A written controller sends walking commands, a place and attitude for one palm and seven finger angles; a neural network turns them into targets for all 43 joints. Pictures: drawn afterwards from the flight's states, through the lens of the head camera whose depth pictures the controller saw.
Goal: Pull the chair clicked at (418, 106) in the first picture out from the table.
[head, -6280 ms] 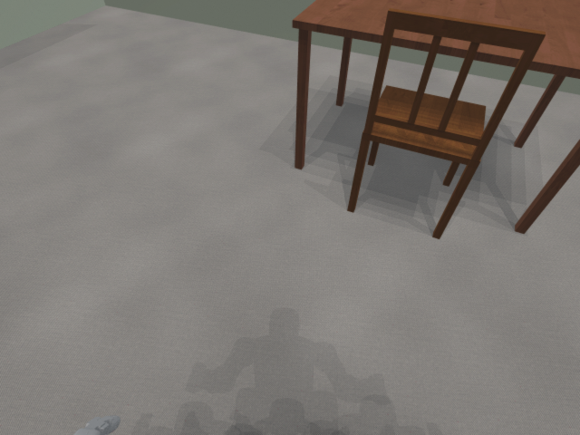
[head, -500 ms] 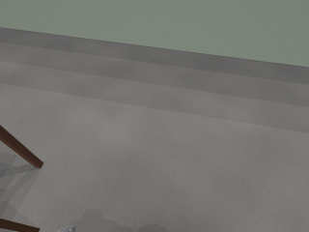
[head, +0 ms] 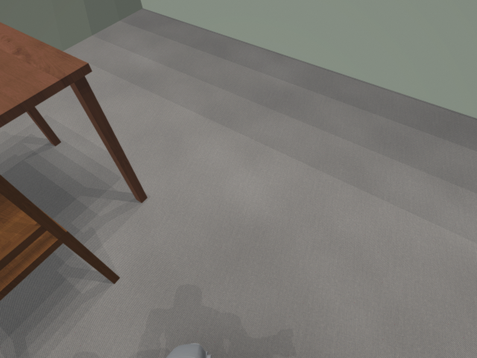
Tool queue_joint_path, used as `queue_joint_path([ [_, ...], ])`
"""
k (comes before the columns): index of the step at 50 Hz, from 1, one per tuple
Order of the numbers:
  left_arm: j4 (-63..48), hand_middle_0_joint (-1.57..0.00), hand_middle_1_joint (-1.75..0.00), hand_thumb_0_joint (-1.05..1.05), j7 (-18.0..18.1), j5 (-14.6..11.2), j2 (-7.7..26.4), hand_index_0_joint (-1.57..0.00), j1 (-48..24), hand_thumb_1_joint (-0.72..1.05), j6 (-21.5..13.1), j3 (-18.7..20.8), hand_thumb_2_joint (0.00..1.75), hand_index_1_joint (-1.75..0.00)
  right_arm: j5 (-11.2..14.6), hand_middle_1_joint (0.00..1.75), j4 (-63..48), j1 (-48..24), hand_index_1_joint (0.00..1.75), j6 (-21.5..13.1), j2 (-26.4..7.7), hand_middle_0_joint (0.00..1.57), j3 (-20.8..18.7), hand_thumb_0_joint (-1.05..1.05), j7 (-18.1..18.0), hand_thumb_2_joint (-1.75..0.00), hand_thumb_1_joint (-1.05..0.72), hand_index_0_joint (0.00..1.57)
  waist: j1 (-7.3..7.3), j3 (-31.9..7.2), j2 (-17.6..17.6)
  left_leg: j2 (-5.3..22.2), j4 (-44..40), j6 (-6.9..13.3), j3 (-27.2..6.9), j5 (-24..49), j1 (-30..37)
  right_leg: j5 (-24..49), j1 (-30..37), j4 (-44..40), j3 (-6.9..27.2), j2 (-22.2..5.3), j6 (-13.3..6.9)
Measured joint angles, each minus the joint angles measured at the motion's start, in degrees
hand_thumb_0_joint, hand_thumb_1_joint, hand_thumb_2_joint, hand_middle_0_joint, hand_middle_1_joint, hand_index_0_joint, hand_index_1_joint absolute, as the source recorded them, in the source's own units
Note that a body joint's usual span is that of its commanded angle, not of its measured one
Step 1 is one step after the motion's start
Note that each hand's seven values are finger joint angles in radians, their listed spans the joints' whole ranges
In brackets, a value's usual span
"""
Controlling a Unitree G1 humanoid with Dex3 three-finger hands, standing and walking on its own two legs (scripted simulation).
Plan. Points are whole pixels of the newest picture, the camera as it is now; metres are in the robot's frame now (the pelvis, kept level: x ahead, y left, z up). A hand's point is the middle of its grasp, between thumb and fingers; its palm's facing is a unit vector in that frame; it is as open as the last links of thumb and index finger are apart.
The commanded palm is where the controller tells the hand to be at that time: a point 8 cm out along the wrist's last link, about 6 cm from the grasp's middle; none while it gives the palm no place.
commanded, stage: turn to face it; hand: left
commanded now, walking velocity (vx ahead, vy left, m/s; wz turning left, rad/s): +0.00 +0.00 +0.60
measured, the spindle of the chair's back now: out of the picture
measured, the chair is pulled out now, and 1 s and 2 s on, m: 0.00 0.00 0.00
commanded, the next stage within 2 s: take the last steps up to it in 1.62 s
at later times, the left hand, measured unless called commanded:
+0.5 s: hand out of the picture +0.10 +0.22 -0.14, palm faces +0.27 -0.92 -0.29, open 7.3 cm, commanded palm none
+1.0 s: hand out of the picture -0.11 +0.21 -0.19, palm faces +0.60 -0.76 -0.25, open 7.4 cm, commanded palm none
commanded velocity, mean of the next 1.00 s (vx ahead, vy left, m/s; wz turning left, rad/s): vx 0.00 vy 0.00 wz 0.60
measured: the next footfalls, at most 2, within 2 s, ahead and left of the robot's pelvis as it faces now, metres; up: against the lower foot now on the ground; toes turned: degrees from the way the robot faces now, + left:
left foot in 0.06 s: +0.03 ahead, +0.14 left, +0.00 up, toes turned +9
right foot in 0.48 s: +0.09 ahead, -0.11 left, +0.00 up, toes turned +13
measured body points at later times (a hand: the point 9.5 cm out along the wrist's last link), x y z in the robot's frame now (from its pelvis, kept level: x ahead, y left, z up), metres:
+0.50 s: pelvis +0.02 -0.01 -0.01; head +0.06 -0.03 +0.44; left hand +0.08 +0.27 -0.12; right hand +0.16 -0.24 -0.16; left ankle -0.01 +0.13 -0.73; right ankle +0.05 -0.12 -0.74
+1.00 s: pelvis +0.00 +0.01 -0.02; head +0.01 +0.05 +0.43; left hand -0.14 +0.25 -0.17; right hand +0.25 -0.13 -0.13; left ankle -0.04 +0.10 -0.74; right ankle +0.04 -0.12 -0.71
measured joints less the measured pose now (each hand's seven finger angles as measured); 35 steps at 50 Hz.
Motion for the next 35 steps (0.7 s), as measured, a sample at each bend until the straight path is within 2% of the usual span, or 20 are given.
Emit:
queue_joint_path([
  [2,0.48,-0.21,-0.30,0.00,-0.05,-0.10,1.09,-0.21,0.71,0.90,0.27,0.46,0.90,-0.30,0.09,0.30,-0.79,-0.87,0.30,-0.69,0.37,0.20,0.45,0.01,0.02,-0.90,-0.91,0.20,0.56,0.19,-0.68,-0.65,-7.22,0.81,1.44,2.23,3.28,-1.40,-0.79,2.40,-1.31,-1.05,0.90],
  [3,0.60,-0.21,-0.30,0.00,-0.12,-0.33,1.69,-0.21,1.36,0.90,0.42,0.71,0.90,-0.30,0.07,0.30,-1.41,-1.06,0.30,-1.25,0.37,0.20,0.69,0.01,0.12,-0.90,-0.91,0.20,0.71,-0.07,-0.92,-0.97,-12.14,1.46,2.00,6.38,5.47,-2.56,-1.75,4.79,-1.78,-1.68,1.44],
  [4,0.88,-0.21,-0.30,0.00,-0.22,-0.62,2.43,-0.21,1.61,0.90,0.79,1.09,0.90,-0.30,-0.02,0.30,-1.87,-1.37,0.30,-2.03,0.58,0.20,0.74,0.01,0.09,-0.90,-0.91,0.20,0.62,-0.23,-1.49,-1.59,-13.36,3.56,1.96,6.52,5.70,-3.86,-3.75,9.15,-0.77,-2.41,2.17],
  [6,1.67,-0.21,-0.30,0.00,-0.02,-0.78,3.92,-0.21,0.94,0.91,2.25,1.69,0.90,-0.30,0.24,0.30,-2.39,-1.96,0.30,-3.03,1.41,0.20,1.14,0.01,-0.09,-0.90,-0.91,0.20,1.04,0.27,-2.86,-2.55,-11.19,5.54,1.43,4.65,4.84,-9.90,-8.61,20.63,5.05,-1.62,3.40],
  [8,2.11,-0.21,-0.30,0.00,0.19,-0.70,4.59,-0.20,0.37,0.91,3.15,2.16,0.90,-0.30,0.12,0.30,-2.73,-1.67,0.30,-3.42,1.95,0.20,1.55,0.01,-0.52,-0.90,-0.91,0.20,1.10,-0.12,-2.80,-2.58,-12.00,5.88,0.48,4.47,5.40,-10.44,-12.52,29.03,8.34,-0.06,4.15],
  [11,1.75,-0.20,-0.30,0.01,-0.14,-0.76,4.78,-0.20,-1.14,0.91,3.13,2.40,0.90,-0.30,-0.06,0.30,-2.73,-0.95,0.30,-3.44,2.33,0.20,1.84,0.01,-1.21,-0.90,-0.91,0.20,0.56,-0.55,-1.97,-2.81,-15.43,5.61,-1.54,6.53,6.95,-6.62,-15.87,33.33,11.02,1.26,4.88],
  [14,0.42,-0.20,-0.30,0.01,-0.44,-0.85,4.46,-0.20,-2.94,0.91,2.58,2.23,0.90,-0.30,-0.14,0.30,-2.34,-0.06,0.30,-3.31,2.39,0.20,1.98,0.01,-1.34,-0.90,-0.91,0.20,0.09,-0.86,-1.21,-3.32,-18.03,5.68,-3.50,8.22,7.99,-4.38,-16.71,30.80,12.75,2.02,5.31],
  [18,-1.32,-0.20,-0.30,0.00,-0.43,-0.97,3.53,-0.20,-5.29,0.91,2.31,1.81,0.90,-0.30,-0.35,0.30,-1.88,1.23,0.30,-2.84,2.31,0.21,1.78,0.01,-1.14,-0.90,-0.91,0.21,-0.92,-1.35,-0.27,-4.00,-18.93,5.18,-5.98,9.01,8.08,-4.35,-15.12,23.46,13.68,3.27,5.45],
  [21,-2.47,-0.20,-0.30,0.00,-0.40,-1.18,2.59,-0.20,-6.72,0.91,1.85,1.37,0.90,-0.30,-0.51,0.30,-1.61,2.12,0.30,-2.36,1.98,0.21,1.39,0.01,-1.06,-0.90,-0.91,0.21,-1.93,-1.53,0.71,-4.49,-17.84,4.38,-7.94,8.75,7.18,-4.08,-11.97,15.44,13.58,4.85,5.11],
  [23,-3.25,-0.20,-0.30,0.00,-0.44,-1.34,2.01,-0.20,-7.19,0.91,1.15,0.94,0.90,-0.30,-0.40,0.30,-1.44,2.79,0.30,-2.08,1.60,0.21,1.04,0.01,-1.05,-0.90,-0.90,0.21,-2.40,-1.77,1.40,-4.95,-16.13,3.60,-9.25,8.08,6.08,-0.78,-8.66,7.94,13.12,6.02,4.83],
  [24,-3.71,-0.20,-0.30,0.00,-0.46,-1.33,1.81,-0.20,-7.12,0.91,0.56,0.70,0.90,-0.30,-0.23,0.30,-1.43,3.30,0.30,-1.99,1.38,0.21,0.80,0.01,-1.02,-0.90,-0.90,0.21,-2.48,-2.07,1.57,-5.39,-14.61,3.11,-9.82,7.40,5.24,2.38,-6.47,3.02,12.69,6.23,4.01],
  [26,-3.80,-0.20,-0.30,0.00,-0.24,-0.86,0.55,-0.20,-7.23,0.91,-0.43,0.04,0.90,-0.30,0.06,0.30,-0.94,3.66,0.30,-1.57,0.42,0.21,0.06,0.01,-1.13,-0.90,-0.91,0.21,-2.78,-1.80,3.27,-5.49,-6.17,2.50,-9.91,0.96,2.24,2.57,-5.78,2.99,10.90,6.34,0.15],
  [27,-3.88,-0.21,-0.30,0.00,-0.17,-0.76,0.00,-0.20,-6.97,0.91,-0.61,-0.40,0.90,-0.30,0.04,0.30,-0.80,4.03,0.30,-1.24,0.02,0.20,-0.25,0.01,-1.21,-0.90,-0.91,0.20,-3.03,-1.87,3.61,-5.91,0.05,2.27,-9.25,-2.48,0.25,1.88,-5.30,3.22,9.97,5.71,-0.83],
  [29,-3.86,-0.21,-0.30,0.00,0.00,-0.72,-0.93,-0.21,-6.04,0.90,-0.69,-0.81,0.90,-0.30,-0.12,0.30,-0.24,4.55,0.30,-0.65,-0.61,0.20,-0.75,0.01,-1.04,-0.90,-0.91,0.20,-3.04,-2.15,3.78,-5.79,11.11,1.76,-7.22,-3.84,-2.99,1.50,-3.66,2.05,8.54,4.44,-1.44],
  [31,-3.60,-0.21,-0.30,0.00,0.06,-0.71,-1.42,-0.21,-5.05,0.90,-0.51,-1.02,0.90,-0.30,-0.28,0.30,0.23,4.69,0.30,-0.28,-1.01,0.20,-0.99,0.01,-0.63,-0.90,-0.91,0.20,-3.06,-2.26,3.74,-4.59,18.23,1.04,-5.59,-1.42,-5.09,2.05,-2.03,0.29,7.26,3.54,-1.35],
  [33,-3.18,-0.21,-0.30,0.00,0.11,-0.62,-1.59,-0.21,-4.22,0.90,-0.37,-1.07,0.90,-0.30,-0.29,0.30,0.49,4.73,0.30,-0.11,-1.08,0.20,-1.05,0.01,-0.28,-0.90,-0.91,0.20,-3.21,-2.21,3.44,-3.21,20.86,0.43,-4.74,0.88,-6.07,2.54,-0.78,-1.06,5.79,2.76,-1.23],
  [35,-2.78,-0.21,-0.30,0.00,0.18,-0.52,-1.53,-0.21,-3.51,0.90,-0.31,-1.04,0.90,-0.30,-0.29,0.30,0.69,4.64,0.30,0.11,-0.92,0.20,-0.93,0.01,-0.06,-0.90,-0.91,0.20,-3.13,-2.00,2.90,-1.97,20.08,-0.07,-4.13,1.78,-6.05,2.72,0.10,-1.84,4.30,2.03,-1.15],
])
